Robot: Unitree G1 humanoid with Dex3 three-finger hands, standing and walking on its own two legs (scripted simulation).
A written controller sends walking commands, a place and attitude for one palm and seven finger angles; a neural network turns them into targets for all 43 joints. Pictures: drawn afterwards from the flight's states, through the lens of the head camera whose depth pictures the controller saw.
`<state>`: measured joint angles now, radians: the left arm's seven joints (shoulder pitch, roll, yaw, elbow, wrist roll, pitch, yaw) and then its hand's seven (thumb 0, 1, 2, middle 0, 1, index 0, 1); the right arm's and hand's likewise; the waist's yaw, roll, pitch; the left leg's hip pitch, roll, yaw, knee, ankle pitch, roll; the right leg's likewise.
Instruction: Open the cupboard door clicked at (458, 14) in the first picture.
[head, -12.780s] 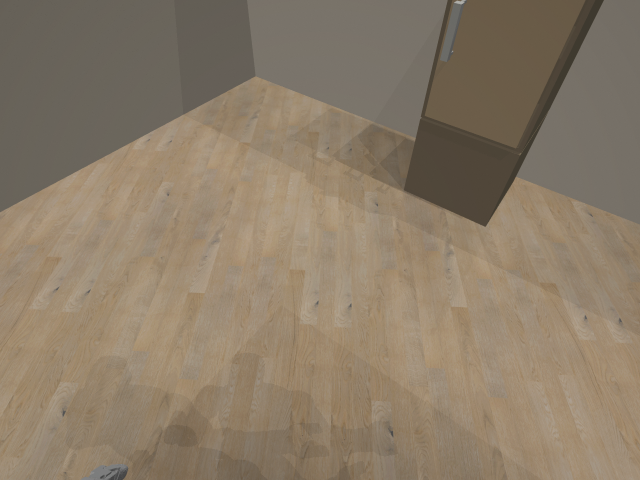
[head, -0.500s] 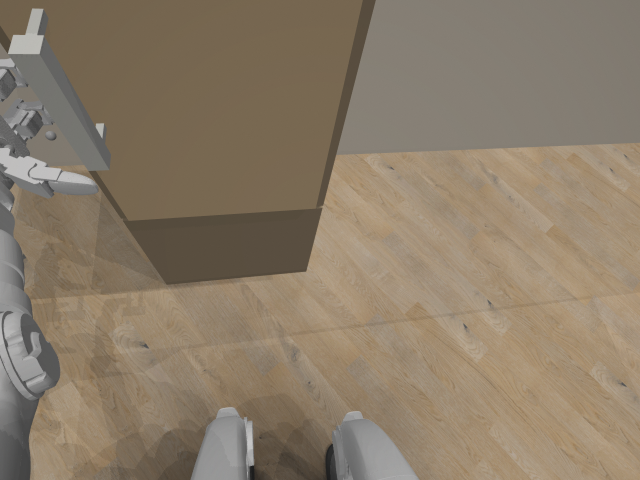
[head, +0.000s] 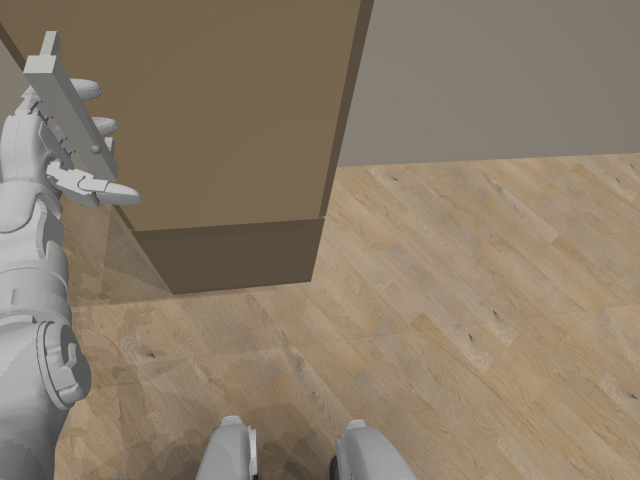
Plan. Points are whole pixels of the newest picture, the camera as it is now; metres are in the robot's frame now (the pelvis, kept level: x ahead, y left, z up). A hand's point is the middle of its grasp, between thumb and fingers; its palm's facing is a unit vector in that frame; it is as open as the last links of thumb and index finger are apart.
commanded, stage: slide the fingers in behind the handle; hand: left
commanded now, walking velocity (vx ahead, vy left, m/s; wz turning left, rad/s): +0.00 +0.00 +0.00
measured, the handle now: (82, 114) +0.55 +0.26 +0.08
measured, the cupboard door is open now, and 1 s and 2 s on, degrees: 0 0 27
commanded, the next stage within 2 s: close the thumb around the handle in 0.36 s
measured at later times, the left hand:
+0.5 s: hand (96, 147) +0.49 +0.24 +0.08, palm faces +0.07 -1.00 -0.01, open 14.0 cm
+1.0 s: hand (97, 146) +0.50 +0.24 +0.08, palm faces +0.07 -1.00 -0.01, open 6.8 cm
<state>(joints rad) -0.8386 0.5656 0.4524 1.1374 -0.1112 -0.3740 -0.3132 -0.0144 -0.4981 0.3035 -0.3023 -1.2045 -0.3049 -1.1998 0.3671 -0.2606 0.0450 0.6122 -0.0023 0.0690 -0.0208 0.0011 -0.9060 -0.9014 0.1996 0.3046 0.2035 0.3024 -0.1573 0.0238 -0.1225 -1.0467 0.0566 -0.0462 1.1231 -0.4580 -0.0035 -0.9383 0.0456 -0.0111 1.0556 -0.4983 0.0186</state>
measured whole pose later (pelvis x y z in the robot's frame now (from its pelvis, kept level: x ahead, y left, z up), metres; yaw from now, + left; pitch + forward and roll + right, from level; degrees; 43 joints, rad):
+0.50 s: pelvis +0.00 -0.01 +0.00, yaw +0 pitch +22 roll -4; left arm -0.85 0.59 0.46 1.15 -0.12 -0.37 -0.33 -0.01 -0.50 0.30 -0.30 -1.20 -0.30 -1.20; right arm 0.38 -0.27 0.04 0.63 0.00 0.07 -0.03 0.00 -0.91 -0.90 0.20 0.30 0.20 0.30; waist -0.15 0.03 -0.12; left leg -1.06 0.06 -0.05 1.13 -0.46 -0.01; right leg -0.96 0.05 -0.01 1.07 -0.50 0.01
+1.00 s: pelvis +0.00 +0.00 +0.00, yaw +0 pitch +23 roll -4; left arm -0.86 0.58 0.45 1.15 -0.12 -0.38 -0.32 0.00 0.54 0.75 -0.37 -1.32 -0.37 -1.31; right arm 0.37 -0.26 0.04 0.63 0.00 0.06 -0.02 0.00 -0.91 -0.90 0.20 0.30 0.20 0.30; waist -0.15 0.03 -0.12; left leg -1.06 0.06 -0.05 1.13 -0.46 -0.01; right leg -0.95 0.05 -0.01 1.07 -0.50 0.02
